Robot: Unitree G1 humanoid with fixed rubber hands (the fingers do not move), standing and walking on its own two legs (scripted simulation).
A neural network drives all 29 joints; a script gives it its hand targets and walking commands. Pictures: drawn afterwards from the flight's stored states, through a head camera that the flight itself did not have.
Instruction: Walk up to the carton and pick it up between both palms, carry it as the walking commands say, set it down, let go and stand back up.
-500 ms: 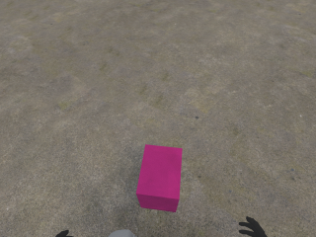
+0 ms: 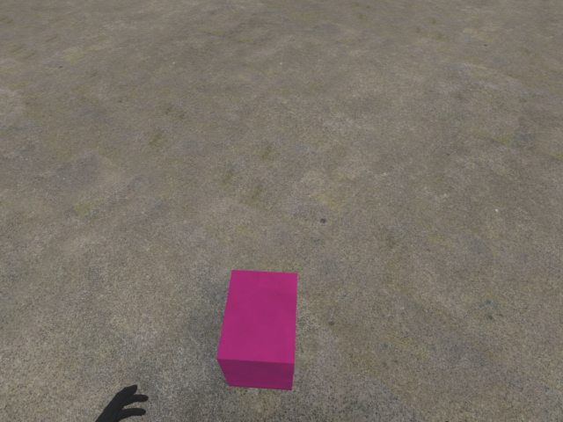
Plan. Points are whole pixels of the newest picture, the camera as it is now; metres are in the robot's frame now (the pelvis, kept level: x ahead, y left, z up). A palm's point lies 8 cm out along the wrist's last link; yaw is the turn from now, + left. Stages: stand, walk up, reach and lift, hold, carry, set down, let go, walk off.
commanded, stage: walk up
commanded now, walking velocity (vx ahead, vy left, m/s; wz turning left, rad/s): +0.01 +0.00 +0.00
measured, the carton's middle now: (262, 331) +0.48 +0.07 -0.63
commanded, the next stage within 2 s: stand in 1.02 s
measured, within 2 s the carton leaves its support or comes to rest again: neither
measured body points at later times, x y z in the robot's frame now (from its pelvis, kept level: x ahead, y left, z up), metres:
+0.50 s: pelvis +0.00 +0.04 +0.01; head +0.02 +0.02 +0.46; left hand +0.01 +0.30 -0.11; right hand +0.11 -0.22 -0.12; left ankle +0.01 +0.17 -0.71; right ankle -0.01 -0.12 -0.74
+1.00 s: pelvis +0.04 +0.05 +0.00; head +0.04 +0.05 +0.45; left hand +0.18 +0.31 -0.11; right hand +0.12 -0.21 -0.13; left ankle +0.01 +0.17 -0.74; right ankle +0.05 -0.06 -0.74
